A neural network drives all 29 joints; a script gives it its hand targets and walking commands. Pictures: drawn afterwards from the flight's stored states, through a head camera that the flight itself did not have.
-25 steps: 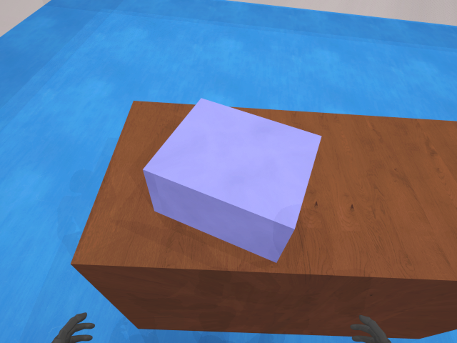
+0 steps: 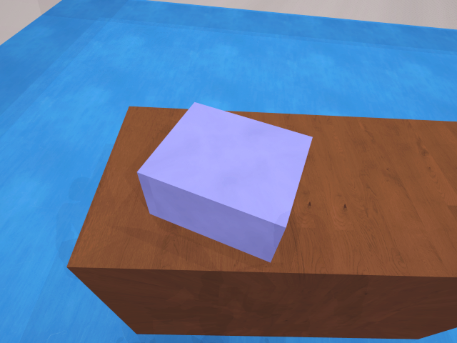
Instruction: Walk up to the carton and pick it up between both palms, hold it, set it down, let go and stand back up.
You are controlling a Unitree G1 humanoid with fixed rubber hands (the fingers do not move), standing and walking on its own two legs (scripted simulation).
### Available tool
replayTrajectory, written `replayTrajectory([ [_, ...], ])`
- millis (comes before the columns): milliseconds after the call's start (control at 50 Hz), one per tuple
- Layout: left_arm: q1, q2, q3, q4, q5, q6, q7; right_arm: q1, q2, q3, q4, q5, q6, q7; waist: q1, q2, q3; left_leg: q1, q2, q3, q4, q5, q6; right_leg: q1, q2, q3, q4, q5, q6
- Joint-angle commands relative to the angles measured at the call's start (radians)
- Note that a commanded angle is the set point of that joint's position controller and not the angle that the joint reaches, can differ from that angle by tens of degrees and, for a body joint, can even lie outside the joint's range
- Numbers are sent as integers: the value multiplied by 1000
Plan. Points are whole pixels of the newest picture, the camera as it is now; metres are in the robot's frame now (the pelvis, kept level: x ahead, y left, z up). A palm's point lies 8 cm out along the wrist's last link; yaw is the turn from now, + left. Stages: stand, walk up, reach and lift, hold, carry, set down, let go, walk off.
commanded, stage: walk up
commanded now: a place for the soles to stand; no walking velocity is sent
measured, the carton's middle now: (229, 176) +0.45 +0.00 -0.01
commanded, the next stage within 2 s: reach and lift in 0.72 s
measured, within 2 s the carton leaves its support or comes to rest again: neither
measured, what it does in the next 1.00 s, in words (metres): stands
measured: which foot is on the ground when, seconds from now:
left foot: down 0.00-1.00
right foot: down 0.00-1.00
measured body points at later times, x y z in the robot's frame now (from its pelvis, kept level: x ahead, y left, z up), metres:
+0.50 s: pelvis +0.01 -0.01 +0.00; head +0.03 +0.00 +0.45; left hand +0.12 +0.28 -0.14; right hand +0.08 -0.31 -0.13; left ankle -0.03 +0.13 -0.75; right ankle +0.02 -0.11 -0.75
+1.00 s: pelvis -0.02 -0.01 -0.03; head +0.06 +0.02 +0.41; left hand +0.18 +0.26 -0.13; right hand +0.14 -0.29 -0.13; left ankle -0.04 +0.13 -0.75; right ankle +0.02 -0.11 -0.75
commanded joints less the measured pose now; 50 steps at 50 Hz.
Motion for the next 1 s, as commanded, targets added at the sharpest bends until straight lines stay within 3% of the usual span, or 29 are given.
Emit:
replayTrajectory([
  [0,-62,212,41,-76,4,-23,11,-30,-229,-44,-70,-2,-27,-16,-7,17,-39,-89,110,-84,-68,82,45,63,-122,132,-62,35,-21],
  [80,-50,224,45,-84,1,-23,9,-31,-227,-42,-88,0,-26,-16,1,12,-48,-74,112,-70,-47,122,44,56,-122,136,-51,72,-24],
  [100,-41,223,42,-83,3,-22,10,-19,-237,-46,-85,-2,-26,-16,-6,37,-55,-61,115,-69,-42,140,43,60,-118,138,-46,99,-26],
  [160,-64,218,42,-103,-3,-21,10,-12,-234,-44,-92,1,-27,-20,-14,38,-80,-63,120,-71,-36,171,38,86,-122,134,-24,158,-32],
  [240,-58,206,39,-103,-4,-19,11,-14,-226,-45,-99,2,-24,-24,-9,5,-68,-66,125,-63,-43,178,44,84,-123,150,-25,190,-36],
  [380,-66,215,41,-119,-4,-20,10,0,-232,-39,-110,2,-29,-23,-9,12,-95,-59,128,-46,-36,215,39,111,-125,142,-3,256,-37],
  [420,-63,209,38,-128,-9,-17,12,-2,-230,-46,-117,2,-28,-24,-12,31,-86,-37,129,-50,-34,228,40,89,-121,145,-3,256,-40],
  [460,-68,211,42,-127,-6,-16,12,-8,-230,-42,-121,3,-25,-23,-4,-4,-71,-48,132,-46,-33,218,44,90,-117,141,-11,243,-33],
  [480,-79,205,44,-132,-4,-17,11,12,-232,-43,-122,3,-25,-22,-15,-14,-94,-39,126,-43,-42,190,39,96,-110,141,-10,223,-34],
  [520,-65,214,42,-131,-5,-19,10,-1,-233,-46,-124,0,-25,-22,-5,28,-77,-47,126,-37,-43,180,38,86,-116,151,-14,203,-31],
  [560,-76,210,43,-133,-7,-18,9,0,-225,-45,-121,0,-26,-22,-8,5,-91,-42,126,-40,-39,205,39,102,-115,145,-8,240,-35],
  [660,-74,201,41,-143,-4,-19,10,6,-217,-41,-125,3,-27,-21,-12,7,-108,-11,126,-33,-41,221,33,96,-116,149,-11,279,-36],
  [700,-66,204,38,-134,-5,-19,10,-3,-226,-48,-129,-1,-27,-23,-8,39,-101,-8,129,-22,-31,231,36,77,-113,146,-9,252,-37],
  [720,-363,210,82,-433,18,186,39,-354,-89,-136,-181,-79,-152,21,-28,-25,64,-309,-15,28,155,14,-20,-83,-41,-14,129,-21,9],
  [740,-339,185,91,-503,10,289,47,-336,-107,-153,-186,-83,-137,51,-40,-46,57,-338,-5,28,194,-28,-21,-103,-33,-7,172,-68,-6],
  [780,-264,170,113,-601,54,406,33,-221,-143,-142,-208,-68,-98,69,-41,-57,-23,-273,-16,34,258,15,-7,-77,-31,5,194,23,-1],
  [820,-199,182,108,-700,62,470,6,-134,-184,-153,-240,-25,-88,63,-66,-13,-181,-159,-19,24,321,91,-6,-32,-24,11,226,196,4],
  [840,-150,178,108,-751,67,498,-4,-93,-191,-147,-271,-3,-90,53,-70,-31,-243,-122,-26,32,337,129,0,10,-19,7,240,312,20],
  [900,-47,183,169,-889,81,509,-13,-36,-189,-122,-337,63,-105,15,-75,2,-355,-103,-43,25,351,264,-6,158,-26,20,281,604,41],
  [940,-28,198,192,-929,100,506,4,-42,-180,-130,-372,60,-115,0,-46,-1,-288,-112,-42,24,304,214,-6,143,-25,16,253,512,43],
  [960,-2,185,191,-950,102,505,13,-28,-178,-132,-393,64,-116,-2,-43,28,-260,-89,-43,23,280,249,-11,153,-20,4,242,526,36],
  [980,12,185,183,-952,104,499,17,-13,-170,-130,-418,60,-111,-6,-36,35,-220,-66,-41,27,246,223,-15,127,-13,3,204,454,32],
])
